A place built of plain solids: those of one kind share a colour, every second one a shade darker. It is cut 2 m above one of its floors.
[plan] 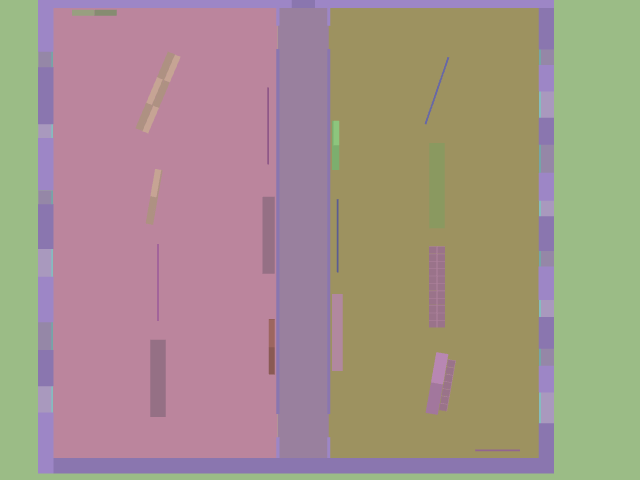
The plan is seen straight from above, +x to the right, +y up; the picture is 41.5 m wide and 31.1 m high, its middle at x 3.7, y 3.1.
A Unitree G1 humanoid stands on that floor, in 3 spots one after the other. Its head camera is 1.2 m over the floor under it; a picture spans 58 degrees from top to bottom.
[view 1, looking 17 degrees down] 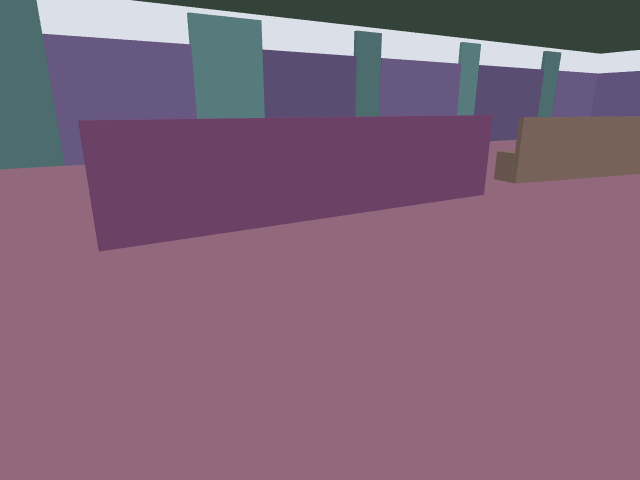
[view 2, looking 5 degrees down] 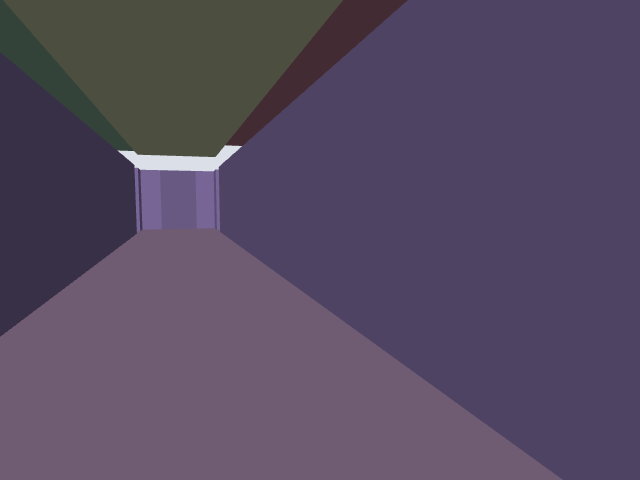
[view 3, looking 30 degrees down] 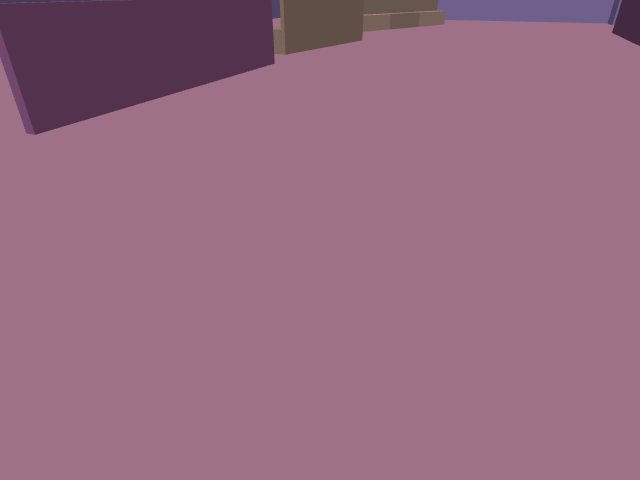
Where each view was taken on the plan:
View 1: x -2.68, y -2.35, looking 149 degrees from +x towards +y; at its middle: floor_study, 4.10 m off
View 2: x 2.62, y -2.35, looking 72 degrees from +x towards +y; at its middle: wall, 5.04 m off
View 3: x -2.68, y -4.92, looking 112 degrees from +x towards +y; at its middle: floor_study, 2.40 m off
